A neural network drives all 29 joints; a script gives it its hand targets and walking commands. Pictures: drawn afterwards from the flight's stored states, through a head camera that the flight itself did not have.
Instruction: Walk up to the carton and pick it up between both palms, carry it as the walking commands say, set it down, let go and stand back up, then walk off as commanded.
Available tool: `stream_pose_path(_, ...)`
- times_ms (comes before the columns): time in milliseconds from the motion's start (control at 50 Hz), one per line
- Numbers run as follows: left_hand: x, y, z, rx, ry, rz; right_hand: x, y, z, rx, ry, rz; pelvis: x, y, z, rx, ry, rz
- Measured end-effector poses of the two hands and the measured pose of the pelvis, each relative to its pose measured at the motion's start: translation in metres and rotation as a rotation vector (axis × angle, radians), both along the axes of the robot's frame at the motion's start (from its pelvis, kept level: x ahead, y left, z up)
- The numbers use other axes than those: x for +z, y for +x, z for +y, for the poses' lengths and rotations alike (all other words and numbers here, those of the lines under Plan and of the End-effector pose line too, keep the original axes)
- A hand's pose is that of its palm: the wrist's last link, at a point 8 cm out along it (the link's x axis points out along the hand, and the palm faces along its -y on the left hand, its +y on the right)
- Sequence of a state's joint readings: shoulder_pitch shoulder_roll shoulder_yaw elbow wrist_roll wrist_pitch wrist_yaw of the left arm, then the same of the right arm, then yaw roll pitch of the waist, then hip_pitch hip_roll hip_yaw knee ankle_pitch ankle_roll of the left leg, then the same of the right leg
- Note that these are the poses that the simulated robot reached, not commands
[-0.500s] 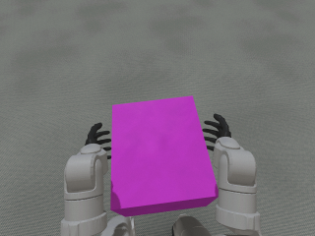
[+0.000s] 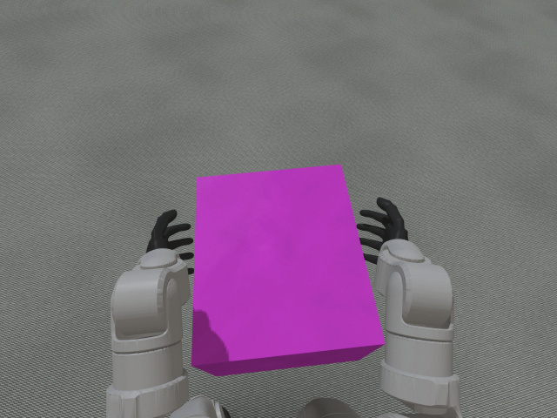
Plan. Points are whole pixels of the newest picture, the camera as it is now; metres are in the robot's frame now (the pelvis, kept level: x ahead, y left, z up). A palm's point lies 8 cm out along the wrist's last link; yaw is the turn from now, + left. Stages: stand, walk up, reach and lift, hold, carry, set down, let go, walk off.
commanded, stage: carry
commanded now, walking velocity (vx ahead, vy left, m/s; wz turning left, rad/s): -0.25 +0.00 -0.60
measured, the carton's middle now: (278, 270) +0.32 +0.00 -0.02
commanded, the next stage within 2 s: none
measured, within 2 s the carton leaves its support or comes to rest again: neither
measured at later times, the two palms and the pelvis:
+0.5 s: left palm (165, 351) +0.18 +0.13 +0.07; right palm (442, 411) +0.12 -0.16 +0.07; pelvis -0.14 +0.06 +0.00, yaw -13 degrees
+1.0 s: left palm out of the picture +0.06 +0.11 +0.08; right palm out of the picture -0.09 -0.15 +0.08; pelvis -0.26 +0.13 +0.00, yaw -31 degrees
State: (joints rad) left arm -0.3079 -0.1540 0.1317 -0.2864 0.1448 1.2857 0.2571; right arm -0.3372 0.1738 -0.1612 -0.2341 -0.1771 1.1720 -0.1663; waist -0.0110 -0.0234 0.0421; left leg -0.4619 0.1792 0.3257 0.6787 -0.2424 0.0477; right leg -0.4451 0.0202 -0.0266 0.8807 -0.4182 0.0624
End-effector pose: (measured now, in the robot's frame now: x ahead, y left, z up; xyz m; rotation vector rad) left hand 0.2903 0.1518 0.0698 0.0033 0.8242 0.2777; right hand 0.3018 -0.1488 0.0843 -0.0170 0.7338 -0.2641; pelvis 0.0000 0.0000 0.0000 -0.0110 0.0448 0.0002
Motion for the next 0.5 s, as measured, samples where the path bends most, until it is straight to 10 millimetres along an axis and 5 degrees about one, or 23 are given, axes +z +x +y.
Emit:
stream_pose_path(100, -0.008, -0.028, -0.034, -0.074, 0.045, 0.041, -0.024, -0.051, -0.035, -0.075, 0.049, 0.044, -0.004, -0.034, -0.009, -0.061, 0.031, -0.028)
stream_pose_path(240, 0.014, -0.052, -0.053, -0.150, 0.079, 0.016, -0.012, -0.098, -0.051, -0.148, 0.081, 0.021, 0.007, -0.068, -0.003, -0.128, 0.062, -0.032)
stream_pose_path(500, 0.000, -0.107, -0.021, -0.252, 0.022, 0.008, -0.011, -0.183, -0.015, -0.249, 0.032, 0.019, 0.004, -0.138, 0.058, -0.222, 0.047, 0.000)
